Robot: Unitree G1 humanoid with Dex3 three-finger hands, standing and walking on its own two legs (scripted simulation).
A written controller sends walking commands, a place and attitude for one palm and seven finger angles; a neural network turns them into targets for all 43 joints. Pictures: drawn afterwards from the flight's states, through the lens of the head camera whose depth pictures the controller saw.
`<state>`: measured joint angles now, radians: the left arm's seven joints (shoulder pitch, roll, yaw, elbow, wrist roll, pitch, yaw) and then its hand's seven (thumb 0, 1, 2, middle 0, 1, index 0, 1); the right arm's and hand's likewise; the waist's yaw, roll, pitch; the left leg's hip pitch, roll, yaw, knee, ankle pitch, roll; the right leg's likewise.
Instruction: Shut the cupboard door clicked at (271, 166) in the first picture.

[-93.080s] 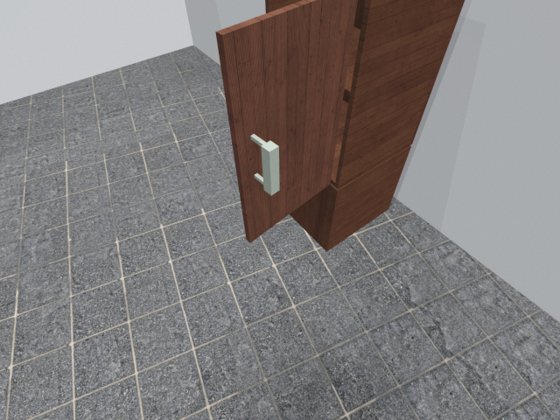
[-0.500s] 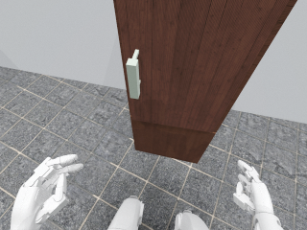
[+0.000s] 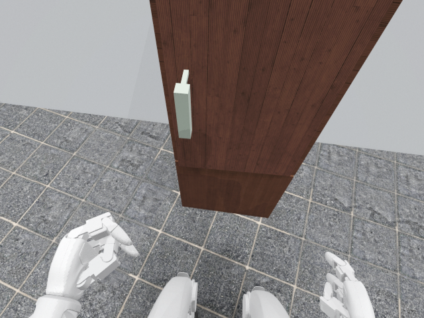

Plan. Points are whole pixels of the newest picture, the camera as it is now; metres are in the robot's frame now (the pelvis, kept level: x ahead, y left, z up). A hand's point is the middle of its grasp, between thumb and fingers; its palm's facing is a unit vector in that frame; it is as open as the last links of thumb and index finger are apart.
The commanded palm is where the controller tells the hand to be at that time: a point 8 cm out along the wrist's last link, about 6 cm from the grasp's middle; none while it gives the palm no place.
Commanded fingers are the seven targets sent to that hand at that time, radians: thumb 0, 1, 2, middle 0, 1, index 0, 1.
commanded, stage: raise the hand and make a fist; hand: left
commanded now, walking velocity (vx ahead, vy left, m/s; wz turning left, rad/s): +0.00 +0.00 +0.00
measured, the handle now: (185, 105) +0.52 +0.10 +0.07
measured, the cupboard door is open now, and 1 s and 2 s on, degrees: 3 3 3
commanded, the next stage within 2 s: bring the fist close to the handle in 0.88 s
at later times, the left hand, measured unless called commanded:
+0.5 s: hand (98, 235) +0.23 +0.19 +0.08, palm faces +0.03 -1.00 -0.06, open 3.1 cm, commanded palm +0.21 +0.24 +0.07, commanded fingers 0.00 0.90 0.90 -1.30 -1.50 -1.30 -1.50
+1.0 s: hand (128, 239) +0.23 +0.16 +0.06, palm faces -0.04 -1.00 -0.02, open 3.1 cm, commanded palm +0.22 +0.21 +0.07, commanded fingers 0.00 0.90 0.90 -1.30 -1.50 -1.30 -1.50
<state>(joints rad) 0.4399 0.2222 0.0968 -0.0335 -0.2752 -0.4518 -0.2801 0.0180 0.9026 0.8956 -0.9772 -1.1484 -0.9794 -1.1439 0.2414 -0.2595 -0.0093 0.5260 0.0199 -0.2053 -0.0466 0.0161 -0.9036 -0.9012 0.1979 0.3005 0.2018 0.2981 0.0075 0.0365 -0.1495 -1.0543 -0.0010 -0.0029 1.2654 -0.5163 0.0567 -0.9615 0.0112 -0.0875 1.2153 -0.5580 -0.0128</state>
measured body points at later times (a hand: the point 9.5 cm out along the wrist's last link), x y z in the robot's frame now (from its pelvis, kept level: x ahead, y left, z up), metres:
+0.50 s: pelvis +0.01 +0.00 +0.02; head +0.07 +0.01 +0.46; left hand +0.22 +0.25 +0.09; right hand +0.20 -0.23 -0.05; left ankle +0.05 +0.08 -0.63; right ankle +0.02 -0.12 -0.63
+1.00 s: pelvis +0.02 -0.02 +0.01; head +0.08 -0.03 +0.46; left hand +0.23 +0.21 +0.06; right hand +0.20 -0.26 -0.06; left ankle +0.05 +0.08 -0.63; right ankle +0.02 -0.12 -0.63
